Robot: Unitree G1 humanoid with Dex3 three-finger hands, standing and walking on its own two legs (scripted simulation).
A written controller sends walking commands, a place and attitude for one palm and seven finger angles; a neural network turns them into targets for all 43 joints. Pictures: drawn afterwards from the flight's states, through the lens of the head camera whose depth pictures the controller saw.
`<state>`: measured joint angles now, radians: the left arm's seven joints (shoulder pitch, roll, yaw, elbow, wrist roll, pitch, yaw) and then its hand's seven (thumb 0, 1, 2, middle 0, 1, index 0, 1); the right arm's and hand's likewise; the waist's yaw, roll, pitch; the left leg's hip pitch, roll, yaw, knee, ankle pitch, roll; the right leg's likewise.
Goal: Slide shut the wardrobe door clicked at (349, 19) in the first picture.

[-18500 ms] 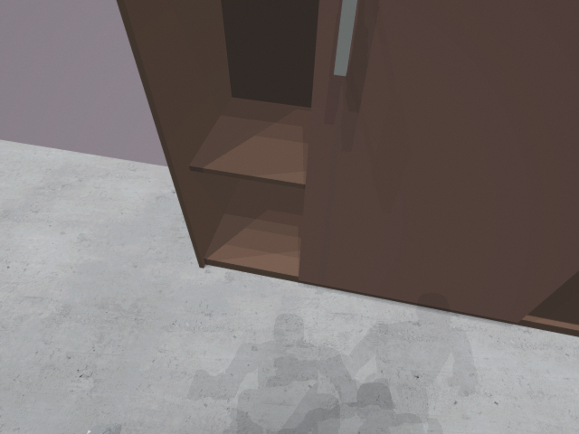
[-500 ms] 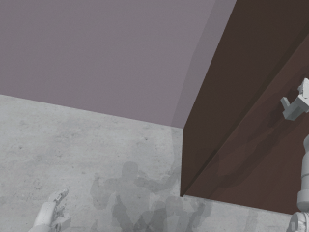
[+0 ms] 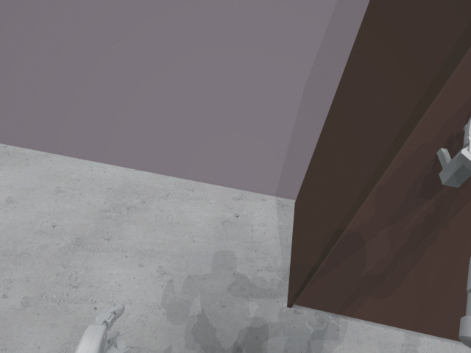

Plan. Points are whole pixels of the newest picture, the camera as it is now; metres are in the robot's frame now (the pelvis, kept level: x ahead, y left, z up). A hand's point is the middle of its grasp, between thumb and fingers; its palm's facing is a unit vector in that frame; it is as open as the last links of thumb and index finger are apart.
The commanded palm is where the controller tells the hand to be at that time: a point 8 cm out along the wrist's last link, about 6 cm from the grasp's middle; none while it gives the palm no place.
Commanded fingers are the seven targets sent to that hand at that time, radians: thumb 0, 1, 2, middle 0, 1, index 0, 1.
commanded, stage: stop walking and hold the door there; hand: right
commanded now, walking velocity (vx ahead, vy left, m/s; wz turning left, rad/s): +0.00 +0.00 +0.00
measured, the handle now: out of the picture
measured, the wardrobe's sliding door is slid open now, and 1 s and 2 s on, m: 0.00 0.00 0.02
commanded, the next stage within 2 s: loosen the grip on the handle in 1.86 s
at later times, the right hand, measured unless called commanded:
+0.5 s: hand out of the picture +0.36 -0.28 +0.23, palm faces +0.24 +0.96 -0.12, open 6.3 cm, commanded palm +0.33 -0.34 +0.22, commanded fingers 0.00 -0.90 -0.90 0.45 1.40 0.45 1.40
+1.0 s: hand out of the picture +0.36 -0.28 +0.23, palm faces +0.26 +0.95 -0.15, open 6.4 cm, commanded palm +0.32 -0.35 +0.22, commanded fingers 0.00 -0.90 -0.90 0.45 1.40 0.45 1.40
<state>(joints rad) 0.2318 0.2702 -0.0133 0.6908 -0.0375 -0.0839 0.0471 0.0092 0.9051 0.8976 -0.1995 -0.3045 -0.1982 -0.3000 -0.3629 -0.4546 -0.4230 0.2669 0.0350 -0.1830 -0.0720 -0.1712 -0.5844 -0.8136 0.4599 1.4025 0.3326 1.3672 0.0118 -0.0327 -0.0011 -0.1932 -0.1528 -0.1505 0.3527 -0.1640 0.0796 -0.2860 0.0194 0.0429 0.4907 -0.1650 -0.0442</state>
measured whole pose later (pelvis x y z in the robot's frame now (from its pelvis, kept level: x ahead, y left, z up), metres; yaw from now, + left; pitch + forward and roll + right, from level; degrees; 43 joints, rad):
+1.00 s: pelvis -0.03 -0.09 +0.00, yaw -5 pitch +1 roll -1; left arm 0.16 0.30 0.01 0.67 -0.02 0.02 0.07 0.01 0.91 0.90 -0.20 -0.30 -0.20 -0.30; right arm -0.48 -0.34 -0.21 0.19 0.06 -0.16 -0.08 -0.09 -0.63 -0.75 0.46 1.40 0.29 1.39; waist 0.08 0.02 0.04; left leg -0.25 0.04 -0.09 0.44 -0.21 -0.04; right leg -0.45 0.04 0.05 0.87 -0.39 0.00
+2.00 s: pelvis -0.04 -0.17 +0.00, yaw -5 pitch -1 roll +0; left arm 0.16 0.22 0.02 0.71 -0.01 -0.07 0.05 0.01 0.91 0.90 -0.20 -0.30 -0.20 -0.30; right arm -0.62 -0.21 -0.04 0.31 0.03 -0.18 -0.01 -0.03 -0.60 -0.78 0.46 1.40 0.18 1.36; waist 0.01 0.00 0.04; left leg -0.20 0.02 -0.05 0.36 -0.15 -0.04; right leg -0.20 -0.10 -0.08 0.40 -0.18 0.04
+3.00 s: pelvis -0.03 -0.17 -0.01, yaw -7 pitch +1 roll +0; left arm 0.22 0.22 -0.03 0.70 -0.03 -0.10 0.05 0.01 0.90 0.90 -0.20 -0.30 -0.20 -0.30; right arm -0.61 -0.22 -0.11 0.44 0.14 -0.28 0.11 -0.01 0.55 -0.20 0.46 1.16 0.26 1.15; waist 0.03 -0.01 -0.03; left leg -0.29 0.04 -0.03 0.53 -0.25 -0.04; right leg -0.28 -0.08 -0.05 0.51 -0.24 0.04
